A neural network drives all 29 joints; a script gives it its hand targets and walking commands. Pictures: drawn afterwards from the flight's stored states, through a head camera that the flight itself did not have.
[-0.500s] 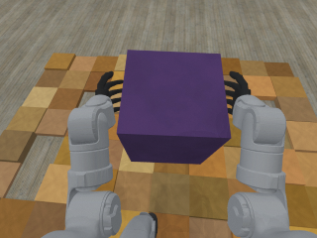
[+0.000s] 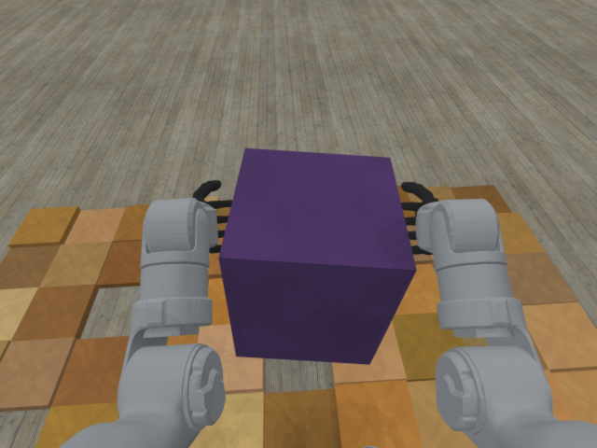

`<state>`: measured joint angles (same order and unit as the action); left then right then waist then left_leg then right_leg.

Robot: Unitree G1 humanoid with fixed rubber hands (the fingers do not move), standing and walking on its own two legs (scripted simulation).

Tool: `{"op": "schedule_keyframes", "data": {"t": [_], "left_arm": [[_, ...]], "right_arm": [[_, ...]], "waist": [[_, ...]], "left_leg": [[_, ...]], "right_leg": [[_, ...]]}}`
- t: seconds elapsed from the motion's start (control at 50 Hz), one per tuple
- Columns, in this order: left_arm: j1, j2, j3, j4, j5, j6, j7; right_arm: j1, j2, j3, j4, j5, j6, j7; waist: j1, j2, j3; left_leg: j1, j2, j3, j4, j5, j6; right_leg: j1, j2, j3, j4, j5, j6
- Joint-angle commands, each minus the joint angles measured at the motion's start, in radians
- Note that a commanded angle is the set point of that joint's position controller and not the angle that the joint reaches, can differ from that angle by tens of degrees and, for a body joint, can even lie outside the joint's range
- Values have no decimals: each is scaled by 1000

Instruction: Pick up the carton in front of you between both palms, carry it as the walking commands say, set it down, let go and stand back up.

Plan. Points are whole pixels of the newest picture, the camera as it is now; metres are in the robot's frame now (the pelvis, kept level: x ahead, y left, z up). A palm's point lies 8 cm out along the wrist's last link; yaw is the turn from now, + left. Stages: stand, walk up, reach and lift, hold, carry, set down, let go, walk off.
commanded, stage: carry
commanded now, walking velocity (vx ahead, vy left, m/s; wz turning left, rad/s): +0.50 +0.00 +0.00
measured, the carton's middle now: (310, 261) +0.37 -0.01 +0.05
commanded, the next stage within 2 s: none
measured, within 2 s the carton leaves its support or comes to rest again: neither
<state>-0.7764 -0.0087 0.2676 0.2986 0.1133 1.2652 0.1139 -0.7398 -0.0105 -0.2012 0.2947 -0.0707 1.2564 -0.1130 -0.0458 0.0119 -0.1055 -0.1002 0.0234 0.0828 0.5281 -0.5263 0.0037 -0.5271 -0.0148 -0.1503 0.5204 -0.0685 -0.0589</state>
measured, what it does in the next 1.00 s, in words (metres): goes down: left foot 0.05 m lower, then right foot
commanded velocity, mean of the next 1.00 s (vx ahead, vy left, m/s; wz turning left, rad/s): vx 0.50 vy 0.00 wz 0.00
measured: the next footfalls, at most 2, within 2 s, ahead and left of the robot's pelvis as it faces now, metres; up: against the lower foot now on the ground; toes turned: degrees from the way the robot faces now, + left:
left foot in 0.50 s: +0.44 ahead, +0.08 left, -0.05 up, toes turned +4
right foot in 0.96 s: +0.81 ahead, -0.07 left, -0.05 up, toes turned -5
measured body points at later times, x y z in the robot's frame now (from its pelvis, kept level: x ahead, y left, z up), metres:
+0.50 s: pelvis +0.29 +0.01 -0.02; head +0.28 +0.02 +0.43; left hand +0.65 +0.18 +0.13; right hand +0.66 -0.12 +0.13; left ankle +0.41 +0.08 -0.76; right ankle +0.13 -0.08 -0.71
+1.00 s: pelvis +0.62 +0.02 -0.05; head +0.65 +0.03 +0.40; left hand +1.00 +0.16 +0.07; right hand +0.98 -0.15 +0.07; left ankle +0.41 +0.08 -0.75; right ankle +0.78 -0.07 -0.75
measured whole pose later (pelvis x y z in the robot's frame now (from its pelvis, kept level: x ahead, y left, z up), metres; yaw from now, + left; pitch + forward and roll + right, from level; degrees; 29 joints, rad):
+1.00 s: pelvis +0.62 +0.02 -0.05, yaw +0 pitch +4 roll -2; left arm -0.68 -0.02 0.20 0.07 0.07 1.22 0.15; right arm -0.67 0.00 -0.19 0.08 -0.04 1.22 -0.14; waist -0.04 0.01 -0.02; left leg -0.02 -0.01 0.11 0.56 -0.43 0.06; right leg -0.61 0.01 -0.16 0.55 0.14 -0.08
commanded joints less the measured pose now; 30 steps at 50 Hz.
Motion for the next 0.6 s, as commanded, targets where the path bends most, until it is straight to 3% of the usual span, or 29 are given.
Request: {"op": "schedule_keyframes", "data": {"t": [0.0, 0.02, 0.06, 0.08, 0.12, 0.18, 0.24, 0.26, 0.36, 0.4, 0.42, 0.44, 0.46, 0.48, 0.5, 0.52, 0.54, 0.56, 0.58], "left_arm": [[-600, -1120, -494, -51, -400, -59, -216], [-581, -1152, -522, -70, -420, -64, -218], [-651, -1191, -592, -207, -474, -80, -222], [-692, -1201, -624, -270, -500, -87, -222], [-701, -1215, -680, -348, -537, -95, -219], [-662, -1200, -725, -405, -553, -100, -226], [-611, -1164, -754, -423, -553, -98, -238], [-603, -1150, -761, -424, -552, -97, -241], [-528, -1075, -766, -339, -520, -79, -247], [-521, -1059, -757, -283, -514, -71, -248], [-532, -1054, -749, -255, -512, -68, -248], [-542, -1054, -740, -228, -516, -64, -248], [-558, -1057, -727, -206, -519, -61, -249], [-570, -1060, -711, -184, -519, -61, -250], [-575, -1057, -683, -147, -511, -61, -252], [-601, -1085, -656, -94, -516, -45, -251], [-623, -1077, -633, -98, -508, -39, -243], [-664, -1087, -629, -121, -503, -40, -234], [-679, -1108, -617, -119, -500, -42, -227]], "right_arm": [[-804, 1235, 533, -169, 479, -60, 248], [-810, 1209, 542, -206, 477, -64, 242], [-804, 1220, 568, -268, 482, -76, 224], [-785, 1220, 572, -288, 479, -81, 214], [-730, 1209, 596, -328, 462, -88, 193], [-651, 1177, 624, -365, 423, -100, 170], [-599, 1132, 644, -394, 389, -107, 159], [-595, 1116, 651, -406, 382, -105, 158], [-564, 1021, 649, -363, 355, -71, 175], [-558, 994, 621, -310, 348, -54, 190], [-556, 984, 605, -281, 346, -47, 197], [-553, 973, 587, -253, 344, -41, 202], [-543, 967, 562, -226, 344, -36, 208], [-548, 952, 534, -208, 344, -32, 213], [-565, 944, 501, -166, 341, -29, 219], [-583, 910, 477, -101, 328, -31, 218], [-598, 928, 476, -89, 343, -37, 220], [-625, 979, 478, -114, 372, -41, 227], [-692, 1035, 486, -150, 406, -41, 236]], "waist": [[98, -319, -533], [99, -294, -516], [96, -108, -473], [91, -79, -454], [81, -105, -463], [99, -117, -462], [112, -130, -456], [123, -138, -455], [151, -112, -343], [152, -103, -296], [142, -108, -287], [112, -87, -289], [43, -65, -317], [-11, -16, -348], [-3, 113, -331], [20, 314, -406], [-7, 314, -445], [-10, 201, -383], [5, 58, -335]], "left_leg": [[-520, -65, 2, 599, 125, -8], [-639, -62, -81, 732, 7, 6], [-653, 10, -116, 724, 93, 27], [-633, 37, -119, 665, 128, 24], [-575, 45, -99, 550, 138, 12], [-557, 21, -49, 364, 115, 2], [-551, 9, -24, 270, 348, 12], [-598, 15, -35, 254, 422, 15], [-602, 7, -34, 4, 588, 17], [-538, 8, -24, -84, 664, 38], [-460, 1, -1, -92, 711, 49], [-335, -11, 25, -140, 735, 57], [-140, -15, 59, -189, 757, 56], [66, 25, 46, -169, 743, 37], [229, 122, -67, -13, 951, -6], [459, 300, -394, 57, 1072, 144], [440, 367, -566, -40, 619, 270], [327, 338, -576, -137, 324, 277], [218, 293, -519, -182, 270, 224]], "right_leg": [[874, -337, 609, -86, -81, -184], [882, -349, 707, -125, -96, -209], [774, -318, 563, -106, 49, -181], [713, -303, 503, -116, 101, -163], [664, -280, 418, -143, 111, -149], [673, -271, 340, -143, 209, -160], [708, -227, 250, -101, 373, -130], [767, -222, 251, -79, 401, -126], [777, -190, 223, -25, 310, -106], [718, -183, 207, 24, 259, -90], [660, -174, 178, 64, 246, -71], [590, -150, 141, 131, 281, -38], [503, -124, 88, 275, 303, -2], [351, -84, 48, 492, 155, 25], [82, -15, 43, 688, -430, 42], [-177, 59, 116, 871, -564, 62], [-288, 38, 135, 990, -529, 43], [-342, -8, 144, 990, -468, 36], [-323, -44, 164, 928, -372, 36]]}}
